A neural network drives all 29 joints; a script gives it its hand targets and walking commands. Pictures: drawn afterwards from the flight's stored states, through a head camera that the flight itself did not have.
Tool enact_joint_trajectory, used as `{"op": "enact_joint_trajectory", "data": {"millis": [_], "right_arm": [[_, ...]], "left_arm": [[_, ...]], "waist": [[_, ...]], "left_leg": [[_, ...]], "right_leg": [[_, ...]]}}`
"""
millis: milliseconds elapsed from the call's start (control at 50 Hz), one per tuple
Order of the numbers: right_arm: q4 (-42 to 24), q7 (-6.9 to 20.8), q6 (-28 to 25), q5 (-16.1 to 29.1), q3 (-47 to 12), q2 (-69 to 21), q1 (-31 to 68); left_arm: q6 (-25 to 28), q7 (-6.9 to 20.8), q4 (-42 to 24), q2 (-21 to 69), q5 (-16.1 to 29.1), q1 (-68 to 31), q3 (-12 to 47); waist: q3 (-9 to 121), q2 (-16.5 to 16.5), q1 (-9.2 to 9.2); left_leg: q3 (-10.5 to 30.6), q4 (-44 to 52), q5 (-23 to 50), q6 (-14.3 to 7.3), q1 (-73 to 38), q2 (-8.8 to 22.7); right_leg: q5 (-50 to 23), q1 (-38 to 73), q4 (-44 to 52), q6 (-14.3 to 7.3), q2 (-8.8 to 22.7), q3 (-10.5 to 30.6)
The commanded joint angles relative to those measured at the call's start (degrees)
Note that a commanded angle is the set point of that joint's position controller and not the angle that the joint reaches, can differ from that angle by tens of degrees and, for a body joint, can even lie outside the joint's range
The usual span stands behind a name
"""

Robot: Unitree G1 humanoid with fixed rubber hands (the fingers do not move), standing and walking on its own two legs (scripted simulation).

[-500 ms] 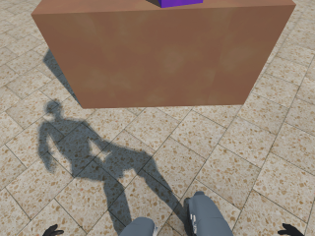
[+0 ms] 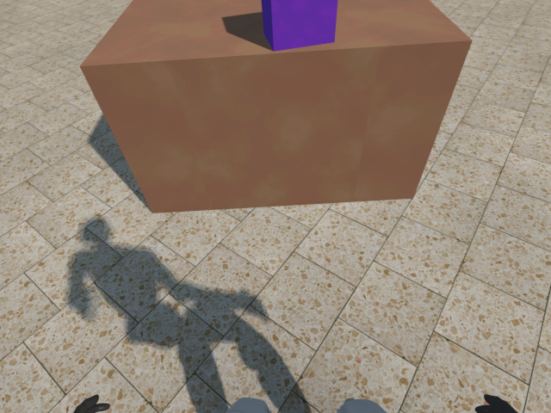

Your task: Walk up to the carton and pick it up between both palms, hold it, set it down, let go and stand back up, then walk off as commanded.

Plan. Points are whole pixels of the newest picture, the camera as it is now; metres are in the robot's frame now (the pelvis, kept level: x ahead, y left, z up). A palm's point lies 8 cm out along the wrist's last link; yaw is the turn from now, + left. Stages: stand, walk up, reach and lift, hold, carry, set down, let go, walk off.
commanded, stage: walk off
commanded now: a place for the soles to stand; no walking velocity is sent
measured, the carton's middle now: (297, 1) +1.26 +0.03 +0.12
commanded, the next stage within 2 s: stand in 0.84 s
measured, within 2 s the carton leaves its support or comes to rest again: neither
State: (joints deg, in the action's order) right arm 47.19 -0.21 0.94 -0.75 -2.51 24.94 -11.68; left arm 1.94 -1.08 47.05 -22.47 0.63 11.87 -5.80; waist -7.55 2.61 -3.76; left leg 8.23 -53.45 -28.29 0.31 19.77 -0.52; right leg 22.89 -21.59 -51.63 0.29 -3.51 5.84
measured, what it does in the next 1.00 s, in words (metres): stands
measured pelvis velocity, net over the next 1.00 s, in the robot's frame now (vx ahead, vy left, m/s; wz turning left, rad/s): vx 0.01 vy -0.01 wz -0.01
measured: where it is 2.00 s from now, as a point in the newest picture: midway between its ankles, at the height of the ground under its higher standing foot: outside the picture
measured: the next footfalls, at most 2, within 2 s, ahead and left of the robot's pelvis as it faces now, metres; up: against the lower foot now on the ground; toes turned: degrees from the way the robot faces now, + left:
none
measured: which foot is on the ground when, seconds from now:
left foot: down 0.00-1.00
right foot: down 0.00-1.00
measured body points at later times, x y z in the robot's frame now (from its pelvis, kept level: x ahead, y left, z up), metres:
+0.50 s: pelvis +0.01 -0.02 +0.01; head +0.03 -0.02 +0.45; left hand +0.10 +0.31 -0.09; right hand +0.13 -0.32 -0.11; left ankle +0.04 +0.15 -0.69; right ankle +0.04 -0.14 -0.69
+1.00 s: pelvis +0.01 -0.01 +0.01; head +0.02 -0.02 +0.46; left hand +0.09 +0.32 -0.09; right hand +0.13 -0.31 -0.10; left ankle +0.04 +0.15 -0.69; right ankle +0.04 -0.14 -0.69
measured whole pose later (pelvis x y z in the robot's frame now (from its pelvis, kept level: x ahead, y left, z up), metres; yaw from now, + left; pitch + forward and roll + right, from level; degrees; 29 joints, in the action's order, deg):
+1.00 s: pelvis +0.01 -0.01 +0.01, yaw +0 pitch -5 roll +0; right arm 47.2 -0.2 -1.5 -0.7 -2.5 23.8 -12.8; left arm 1.8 -0.6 47.1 -21.8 0.6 12.8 -5.8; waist -6.0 1.6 -3.7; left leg 8.1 -50.8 -25.5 1.6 20.6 -0.2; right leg 25.2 -20.5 -50.9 0.2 -2.6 4.3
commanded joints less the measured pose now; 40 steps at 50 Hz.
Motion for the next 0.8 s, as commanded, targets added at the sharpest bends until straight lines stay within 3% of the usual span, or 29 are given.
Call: {"op": "enact_joint_trajectory", "data": {"millis": [0, 20, 40, 60, 120, 140, 160, 180, 200, 220, 240, 260, 320, 340, 360, 380, 400, 420, 460, 480, 500, 520, 540, 580, 620, 660, 720, 740, 780], "right_arm": [[-0.88, -0.29, -3.2, -0.68, 9.26, 14.29, -9.61], [-1.6, -0.58, -3.67, -0.69, 9.15, 17.76, -6.06], [-2.38, -0.84, -4.12, -1.23, 9.58, 18.85, -2.97], [-3.29, -1.02, -4.09, -1.02, 9.59, 19.03, -1.06], [-5.42, -1.03, -3.41, -1.03, 8.3, 15.5, 5.48], [-5.97, -0.65, -3.21, -0.96, 7.75, 13.76, 6.36], [-5.65, -0.71, -2.83, -1.02, 7.71, 12.79, 5.07], [-5.59, -0.74, -2.86, -0.9, 7.53, 11.11, 4.7], [-5.2, -0.86, -2.81, -0.4, 7.04, 7.47, 3.14], [-5.58, -1.37, -2.78, -0.37, 8.18, 10.05, 2.78], [-3.99, -1.31, -3.1, -0.11, 8.8, 12.02, 1.39], [-3.17, -1.05, -3.06, -0.03, 8.81, 11.93, 1.13], [-1.32, -0.84, -4.29, 0.3, 7.54, 9.93, -4.37], [-0.74, -0.95, -4.7, 0.1, 7.81, 11.35, -7.21], [-1.41, -1.17, -4.78, -0.4, 7.73, 12.82, -6.43], [-2.4, -1.12, -4.76, 0.0, 8.03, 14.47, -3.99], [-2.61, -1.12, -4.75, -0.11, 8.35, 15.64, -1.51], [-3.16, -1.17, -4.85, -0.76, 7.93, 15.14, -0.16], [-4.29, -1.4, -4.26, -0.01, 7.16, 13.22, 2.99], [-3.99, -1.09, -3.95, 0.19, 6.84, 11.71, 5.66], [-4.17, -1.21, -3.83, 0.43, 6.42, 9.45, 5.65], [-4.51, -1.39, -3.47, 0.15, 6.86, 9.6, 4.97], [-3.97, -1.38, -3.52, 0.23, 7.1, 9.79, 3.15], [-2.21, -1.33, -3.61, 0.05, 7.42, 10.47, 1.36], [-1.43, -1.14, -4.36, 0.13, 6.92, 9.51, -1.72], [-1.81, -1.07, -4.73, 0.09, 7.11, 11.7, -3.74], [-2.86, -1.38, -4.8, -0.24, 7.52, 14.7, -0.49], [-2.5, -1.32, -4.76, -0.58, 7.27, 13.8, 0.27], [-2.66, -1.29, -4.25, -0.54, 6.91, 13.34, 3.67]], "left_arm": [[0.14, 0.64, -4.8, -9.39, -1.57, -2.54, -0.81], [0.01, 0.34, -4.52, -10.98, -1.55, -0.55, -1.32], [-0.02, 0.12, -3.6, -12.93, -1.53, 0.25, -1.64], [0.1, 0.14, -3.91, -13.4, -1.55, 1.24, -1.69], [0.81, 0.88, -1.64, -11.2, -1.59, 6.31, -2.17], [1.19, 0.69, -1.65, -10.07, -1.47, 8.49, -1.75], [1.56, 0.55, -1.1, -10.17, -1.44, 9.72, -1.96], [2.04, 0.6, -1.48, -12.15, -1.77, 12.17, -1.9], [3.12, 0.24, -1.6, -16.16, -2.04, 10.97, -2.09], [3.1, 0.28, -3.57, -18.74, -2.35, 6.55, -2.57], [3.01, 0.35, -4.74, -19.1, -2.53, 3.65, -2.5], [3.0, 0.3, -4.48, -17.31, -2.15, 2.05, -2.0], [2.06, 0.35, -4.92, -13.24, -1.71, -2.9, -0.99], [1.87, 0.32, -5.05, -12.57, -1.75, -2.3, -0.8], [1.24, 0.35, -5.17, -10.51, -1.12, -1.85, -0.33], [1.0, 0.41, -4.31, -10.25, -0.86, 0.05, -0.6], [0.97, 0.32, -3.81, -10.52, -0.75, 1.88, -0.73], [1.11, -0.02, -3.84, -10.53, -0.82, 2.68, -0.65], [1.81, 0.47, -3.39, -10.97, -0.95, 5.09, -0.94], [2.24, 0.37, -3.43, -12.1, -1.34, 5.08, -1.16], [2.39, 0.24, -2.79, -13.06, -1.07, 7.12, -1.28], [2.62, 0.34, -3.66, -15.01, -1.4, 6.41, -1.91], [2.5, 0.39, -3.55, -15.68, -1.81, 4.89, -1.77], [2.36, 0.27, -4.07, -15.64, -1.88, 0.52, -1.76], [1.95, 0.35, -4.06, -13.4, -1.63, -0.02, -0.72], [1.45, 0.39, -5.19, -11.09, -0.98, -1.89, -0.79], [0.69, 0.39, -4.37, -10.83, -0.87, -0.07, -0.85], [0.9, 0.15, -4.25, -10.52, -0.65, 0.61, -0.57], [1.31, 0.23, -3.46, -10.35, -0.92, 2.84, -0.46]], "waist": [[-1.08, 4.4, 7.59], [-0.85, 10.43, 6.38], [-2.21, 7.31, 4.52], [-3.59, 4.41, 3.27], [0.08, 8.05, -0.25], [2.04, 9.59, -1.5], [3.97, 6.15, -1.84], [6.44, 0.32, -2.2], [7.17, -11.19, -0.91], [5.55, -8.23, 0.65], [3.35, -8.44, 2.29], [1.21, -7.81, 2.84], [4.74, -5.74, 5.73], [7.72, -3.62, 5.83], [8.38, 0.89, 4.86], [7.18, 1.69, 3.2], [6.91, 2.83, 2.44], [7.93, 3.82, 1.29], [7.37, 1.06, -0.1], [6.01, -0.81, -0.76], [7.0, -3.46, -0.42], [6.98, -3.88, 0.57], [7.24, -6.14, 1.79], [5.07, -9.36, 3.04], [7.19, -6.0, 3.75], [9.28, -3.01, 3.8], [7.73, 1.44, 1.92], [6.92, 2.37, 1.05], [6.88, 3.26, -0.02]], "left_leg": [[20.22, 32.3, -22.26, -7.45, -7.1, 8.61], [35.62, 41.77, -32.65, -12.12, -0.63, 17.08], [38.04, 41.87, -31.56, -13.65, 2.24, 17.51], [34.88, 40.14, -26.66, -14.02, 4.22, 17.38], [20.36, 31.71, -12.21, -11.0, 11.54, 12.97], [15.39, 24.38, 0.24, -9.62, 8.48, 10.33], [9.83, 17.68, 6.86, -7.07, 9.6, 7.54], [5.36, 6.09, 11.18, -4.89, 12.55, 4.66], [-0.78, -5.73, 2.73, -2.15, 17.66, -1.93], [-0.17, -5.88, -5.38, -1.63, 16.43, -0.84], [-1.52, -5.91, -5.78, -1.47, 13.49, 1.41], [-2.07, -5.38, -2.37, -1.87, 13.44, 2.76], [-3.23, 12.01, 10.07, -3.08, -5.18, 1.33], [2.56, 19.2, 13.1, -4.26, -9.42, 3.0], [12.73, 23.49, 11.92, -6.84, -10.46, 7.04], [21.15, 27.56, 9.9, -10.69, -7.71, 12.24], [23.02, 26.84, 11.65, -13.34, -5.62, 14.59], [20.23, 22.29, 19.07, -13.85, -3.15, 13.92], [11.35, 17.04, 24.04, -8.99, 1.47, 8.58], [5.99, 12.7, 25.49, -5.84, 5.84, 4.23], [0.76, 5.49, 22.98, -3.46, 6.2, 1.36], [-3.16, 2.47, 15.57, -3.04, 5.63, 0.02], [-4.0, 2.53, 8.38, -2.97, 4.83, 0.02], [-3.31, 4.77, 8.14, -3.02, 4.68, 1.13], [-1.69, 11.32, 16.05, -3.84, -4.06, 1.27], [8.43, 19.04, 18.78, -6.73, -7.66, 5.58], [18.55, 23.86, 14.93, -12.04, -3.22, 12.15], [17.45, 23.49, 15.87, -12.28, -0.67, 12.16], [13.08, 19.58, 19.49, -9.72, 2.9, 9.47]], "right_leg": [[16.03, -20.66, 5.27, -2.61, 0.4, 5.64], [11.97, -15.65, -7.13, -1.47, -3.14, -0.98], [9.54, -13.16, -11.08, -0.59, -1.44, 0.05], [8.22, -10.62, -11.11, -0.77, 0.69, -0.62], [2.49, 4.46, -2.32, -1.25, 1.31, -5.25], [3.8, 7.28, 7.35, -2.01, 1.51, -5.26], [6.06, 11.58, 14.0, -3.19, 1.34, -2.43], [9.14, 16.64, 20.14, -4.83, 6.11, 9.0], [2.95, 15.5, 26.7, -8.26, 16.14, 29.32], [4.77, 8.99, 30.95, -13.69, 23.0, 35.9], [5.98, 3.73, 29.78, -16.39, 22.61, 34.27], [2.24, 3.57, 28.6, -16.1, 20.6, 30.27], [-11.88, -5.57, 17.09, -10.52, 12.97, 14.19], [-14.3, -5.81, 10.79, -7.71, 9.62, 8.29], [-12.89, -7.94, 4.42, -4.01, 4.97, 3.44], [-7.3, -6.57, -0.05, -2.36, 1.26, -1.92], [-2.33, -4.66, -0.28, -1.89, 1.26, -4.28], [-4.06, -1.35, 1.83, -2.12, 2.09, -3.59], [-11.24, 5.43, 9.93, -3.43, 3.09, 1.04], [-11.68, 7.86, 13.79, -6.14, 6.24, 8.16], [-11.44, 8.34, 18.29, -8.91, 10.83, 16.77], [-11.13, 5.88, 21.34, -12.48, 15.53, 21.71], [-12.02, 4.83, 21.53, -13.24, 17.48, 24.12], [-9.78, 2.55, 20.46, -13.79, 17.63, 22.52], [-15.21, -1.85, 14.87, -10.58, 12.56, 14.72], [-12.05, -3.9, 8.44, -5.35, 6.22, 5.06], [-5.55, -1.29, 2.05, -2.33, 2.14, -2.89], [-3.65, 0.3, 3.02, -2.67, 2.17, -2.57], [-4.5, 5.08, 9.6, -3.37, 3.71, 0.1]]}}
